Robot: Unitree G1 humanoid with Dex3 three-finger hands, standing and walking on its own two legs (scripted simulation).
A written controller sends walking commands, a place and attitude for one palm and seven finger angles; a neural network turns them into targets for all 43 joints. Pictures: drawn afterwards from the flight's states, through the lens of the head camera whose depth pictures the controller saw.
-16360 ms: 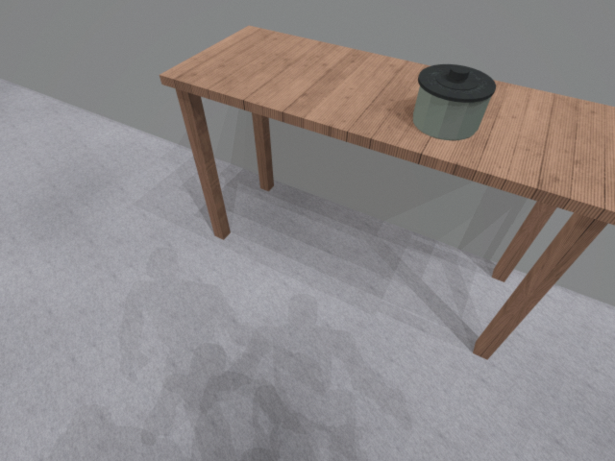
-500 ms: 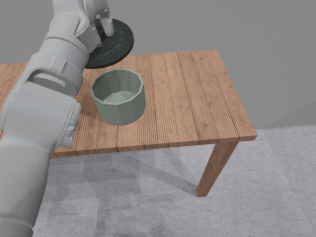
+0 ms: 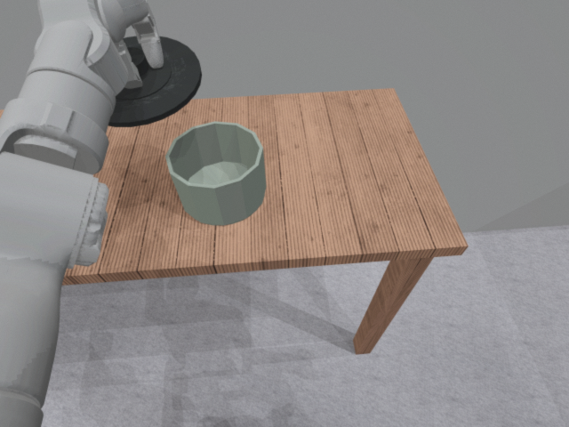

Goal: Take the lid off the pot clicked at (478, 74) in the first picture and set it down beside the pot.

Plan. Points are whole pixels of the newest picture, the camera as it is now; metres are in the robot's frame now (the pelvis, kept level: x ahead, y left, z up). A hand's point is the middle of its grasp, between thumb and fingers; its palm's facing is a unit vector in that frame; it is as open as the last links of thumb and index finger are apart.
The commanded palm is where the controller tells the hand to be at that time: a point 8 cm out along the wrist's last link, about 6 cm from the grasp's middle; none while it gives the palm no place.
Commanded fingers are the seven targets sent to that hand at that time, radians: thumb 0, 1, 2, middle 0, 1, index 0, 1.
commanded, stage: move the lid sideways beside the pot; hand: left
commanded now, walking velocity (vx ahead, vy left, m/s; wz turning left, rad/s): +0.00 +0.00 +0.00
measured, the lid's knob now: (130, 63) +0.54 +0.16 +0.23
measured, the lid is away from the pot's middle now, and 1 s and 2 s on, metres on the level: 0.08 0.20 0.23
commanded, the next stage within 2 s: lower the lid onto the table in 1.42 s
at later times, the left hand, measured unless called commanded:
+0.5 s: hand (69, 67) +0.50 +0.21 +0.26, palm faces -0.25 -0.07 -0.96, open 6.6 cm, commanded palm +0.50 +0.22 +0.32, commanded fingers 0.00 0.78 0.83 -0.84 -1.07 -0.91 -1.08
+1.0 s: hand (14, 76) +0.48 +0.27 +0.26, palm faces -0.26 -0.07 -0.96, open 6.6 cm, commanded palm +0.50 +0.28 +0.32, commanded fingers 0.00 0.78 0.83 -0.84 -1.07 -0.91 -1.08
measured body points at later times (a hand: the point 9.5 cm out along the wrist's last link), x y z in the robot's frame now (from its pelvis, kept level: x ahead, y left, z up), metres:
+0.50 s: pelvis +0.00 +0.01 +0.00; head +0.05 +0.00 +0.45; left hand +0.50 +0.21 +0.31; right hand +0.05 -0.26 -0.13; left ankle -0.02 +0.09 -0.74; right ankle -0.02 -0.13 -0.74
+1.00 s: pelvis +0.00 +0.01 +0.00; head +0.05 +0.00 +0.45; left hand +0.49 +0.27 +0.31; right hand +0.04 -0.27 -0.12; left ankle -0.02 +0.09 -0.74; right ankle -0.02 -0.13 -0.74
